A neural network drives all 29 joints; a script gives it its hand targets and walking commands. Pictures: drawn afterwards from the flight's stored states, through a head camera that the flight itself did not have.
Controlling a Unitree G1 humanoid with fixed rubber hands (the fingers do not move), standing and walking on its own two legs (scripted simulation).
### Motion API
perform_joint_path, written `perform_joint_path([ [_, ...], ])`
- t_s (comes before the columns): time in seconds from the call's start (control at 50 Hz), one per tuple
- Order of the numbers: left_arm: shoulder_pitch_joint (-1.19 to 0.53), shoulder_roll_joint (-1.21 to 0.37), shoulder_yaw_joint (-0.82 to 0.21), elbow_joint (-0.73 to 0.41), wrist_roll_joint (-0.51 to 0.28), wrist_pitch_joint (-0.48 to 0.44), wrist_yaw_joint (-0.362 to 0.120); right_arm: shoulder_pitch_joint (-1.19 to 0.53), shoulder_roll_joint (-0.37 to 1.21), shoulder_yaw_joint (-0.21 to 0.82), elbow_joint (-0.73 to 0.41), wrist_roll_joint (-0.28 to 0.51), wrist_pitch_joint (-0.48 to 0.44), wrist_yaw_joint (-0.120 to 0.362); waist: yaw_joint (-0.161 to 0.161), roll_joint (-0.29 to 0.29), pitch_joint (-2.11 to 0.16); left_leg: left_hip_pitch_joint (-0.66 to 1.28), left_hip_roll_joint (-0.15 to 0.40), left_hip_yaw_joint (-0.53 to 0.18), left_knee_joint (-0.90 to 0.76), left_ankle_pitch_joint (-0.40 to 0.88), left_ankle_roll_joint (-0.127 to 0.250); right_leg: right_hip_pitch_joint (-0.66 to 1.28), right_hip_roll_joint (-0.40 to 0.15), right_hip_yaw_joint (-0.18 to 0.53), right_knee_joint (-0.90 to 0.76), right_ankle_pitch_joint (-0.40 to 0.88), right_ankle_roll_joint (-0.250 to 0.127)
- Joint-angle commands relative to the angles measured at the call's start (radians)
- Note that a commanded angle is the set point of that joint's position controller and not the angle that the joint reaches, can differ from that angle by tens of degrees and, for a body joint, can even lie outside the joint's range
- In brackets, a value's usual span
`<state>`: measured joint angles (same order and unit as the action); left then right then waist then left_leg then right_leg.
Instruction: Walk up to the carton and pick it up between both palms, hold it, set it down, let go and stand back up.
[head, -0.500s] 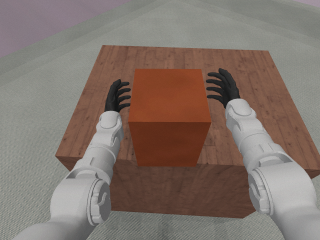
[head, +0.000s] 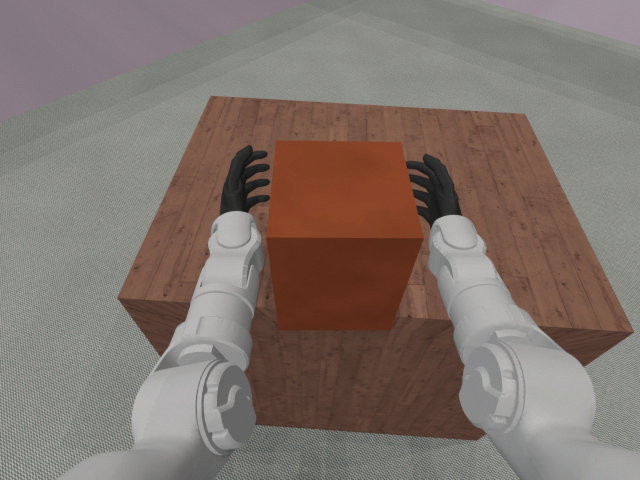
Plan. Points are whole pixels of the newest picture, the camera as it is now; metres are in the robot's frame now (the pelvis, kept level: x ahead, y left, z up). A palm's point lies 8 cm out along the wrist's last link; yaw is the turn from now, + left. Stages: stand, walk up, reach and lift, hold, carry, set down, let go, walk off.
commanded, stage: reach and lift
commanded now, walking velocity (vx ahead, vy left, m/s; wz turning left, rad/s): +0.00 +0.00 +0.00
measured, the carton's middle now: (336, 241) +0.44 +0.06 +0.05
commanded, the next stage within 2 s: none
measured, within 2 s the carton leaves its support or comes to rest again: leaves its support in 1.16 s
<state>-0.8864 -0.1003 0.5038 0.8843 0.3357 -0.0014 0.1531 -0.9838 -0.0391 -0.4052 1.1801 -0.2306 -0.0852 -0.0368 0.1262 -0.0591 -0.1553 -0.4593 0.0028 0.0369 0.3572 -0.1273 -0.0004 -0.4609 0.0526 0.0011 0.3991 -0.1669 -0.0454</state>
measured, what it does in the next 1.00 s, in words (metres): stands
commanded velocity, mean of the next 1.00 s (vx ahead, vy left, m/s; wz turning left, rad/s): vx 0.00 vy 0.00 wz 0.00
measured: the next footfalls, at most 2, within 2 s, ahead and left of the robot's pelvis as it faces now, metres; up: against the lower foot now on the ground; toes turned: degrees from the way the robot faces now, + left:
none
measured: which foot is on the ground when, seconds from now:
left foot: down 0.00-1.00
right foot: down 0.00-1.00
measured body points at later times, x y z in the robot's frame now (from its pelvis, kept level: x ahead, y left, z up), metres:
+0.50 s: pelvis +0.00 +0.00 +0.00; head +0.03 +0.01 +0.45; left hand +0.42 +0.18 +0.11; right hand +0.46 -0.08 +0.11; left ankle +0.02 +0.12 -0.74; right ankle +0.00 -0.08 -0.74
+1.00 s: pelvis +0.00 +0.00 +0.00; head +0.03 +0.01 +0.45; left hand +0.41 +0.19 +0.11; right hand +0.46 -0.08 +0.11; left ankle +0.02 +0.12 -0.74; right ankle +0.00 -0.08 -0.74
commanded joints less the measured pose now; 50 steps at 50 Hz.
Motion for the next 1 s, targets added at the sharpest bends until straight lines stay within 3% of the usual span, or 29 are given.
perform_joint_path([
  [0.0, -0.452, -0.234, -0.002, -0.085, 0.109, 0.006, -0.061, -0.457, 0.311, -0.132, -0.237, -0.208, -0.049, 0.108, 0.013, 0.002, -0.467, 0.288, 0.019, 0.080, -0.004, 0.229, -0.010, 0.402, -0.063, -0.036, -0.059, 0.250, 0.063],
  [0.02, -0.445, -0.251, 0.005, -0.090, 0.122, 0.008, -0.063, -0.456, 0.343, -0.123, -0.233, -0.212, -0.049, 0.119, 0.025, 0.011, -0.456, 0.298, 0.020, 0.085, -0.003, 0.238, -0.009, 0.407, -0.061, -0.037, -0.057, 0.248, 0.063],
  [0.1, -0.444, -0.286, 0.004, -0.115, 0.137, 0.021, -0.057, -0.460, 0.356, -0.155, -0.229, -0.244, -0.052, 0.132, 0.007, 0.026, -0.446, 0.321, 0.023, 0.085, -0.001, 0.258, -0.013, 0.390, -0.055, -0.047, -0.066, 0.237, 0.058],
  [0.14, -0.439, -0.288, 0.012, -0.109, 0.138, 0.025, -0.056, -0.473, 0.370, -0.147, -0.248, -0.246, -0.052, 0.139, 0.022, 0.020, -0.440, 0.317, 0.022, 0.092, 0.000, 0.251, -0.008, 0.393, -0.057, -0.044, -0.066, 0.230, 0.060],
  [0.22, -0.436, -0.283, 0.017, -0.114, 0.139, 0.031, -0.052, -0.464, 0.373, -0.164, -0.246, -0.258, -0.052, 0.135, 0.008, 0.015, -0.433, 0.321, 0.022, 0.093, -0.004, 0.242, -0.003, 0.405, -0.059, -0.044, -0.070, 0.237, 0.065],
  [0.28, -0.449, -0.321, 0.000, -0.116, 0.135, 0.031, -0.057, -0.474, 0.420, -0.152, -0.237, -0.263, -0.051, 0.146, 0.007, 0.006, -0.443, 0.321, 0.023, 0.097, -0.009, 0.232, -0.002, 0.393, -0.057, -0.052, -0.071, 0.211, 0.063],
  [0.38, -0.435, -0.364, -0.003, -0.111, 0.144, 0.032, -0.077, -0.474, 0.493, -0.126, -0.243, -0.268, -0.052, 0.158, 0.012, -0.007, -0.446, 0.305, 0.020, 0.096, -0.017, 0.232, 0.008, 0.441, -0.067, -0.035, -0.063, 0.279, 0.075],
  [0.48, -0.430, -0.410, -0.018, -0.110, 0.152, 0.039, -0.088, -0.481, 0.522, -0.116, -0.236, -0.265, -0.059, 0.170, 0.006, 0.009, -0.468, 0.334, 0.025, 0.091, -0.018, 0.249, 0.000, 0.427, -0.059, -0.044, -0.066, 0.282, 0.074],
  [0.54, -0.421, -0.410, -0.014, -0.109, 0.154, 0.041, -0.093, -0.476, 0.541, -0.107, -0.236, -0.267, -0.059, 0.169, 0.010, -0.009, -0.467, 0.308, 0.022, 0.095, -0.025, 0.232, 0.007, 0.454, -0.066, -0.039, -0.062, 0.308, 0.079],
  [0.64, -0.421, -0.431, -0.037, -0.112, 0.144, 0.045, -0.096, -0.477, 0.546, -0.103, -0.226, -0.259, -0.062, 0.169, 0.000, 0.008, -0.476, 0.315, 0.023, 0.092, -0.023, 0.239, 0.004, 0.447, -0.065, -0.040, -0.062, 0.311, 0.080],
  [0.72, -0.420, -0.430, -0.034, -0.110, 0.149, 0.051, -0.100, -0.464, 0.551, -0.102, -0.209, -0.259, -0.056, 0.172, 0.005, 0.006, -0.452, 0.317, 0.024, 0.095, -0.031, 0.227, 0.006, 0.435, -0.063, -0.043, -0.071, 0.278, 0.079],
  [0.74, -0.420, -0.428, -0.029, -0.119, 0.148, 0.047, -0.099, -0.472, 0.560, -0.083, -0.215, -0.248, -0.057, 0.174, 0.020, 0.000, -0.466, 0.318, 0.023, 0.098, -0.025, 0.242, 0.007, 0.447, -0.059, -0.042, -0.065, 0.287, 0.076],
  [0.8, -0.432, -0.443, -0.046, -0.120, 0.140, 0.050, -0.098, -0.473, 0.557, -0.095, -0.202, -0.248, -0.057, 0.174, 0.000, 0.012, -0.466, 0.333, 0.027, 0.093, -0.029, 0.239, 0.002, 0.423, -0.056, -0.047, -0.074, 0.266, 0.074],
  [0.98, -0.453, -0.455, -0.078, -0.125, 0.134, 0.035, -0.098, -0.497, 0.570, -0.066, -0.202, -0.243, -0.082, 0.166, 0.001, 0.009, -0.522, 0.339, 0.028, 0.090, -0.014, 0.283, -0.005, 0.445, -0.057, -0.051, -0.066, 0.330, 0.077],
])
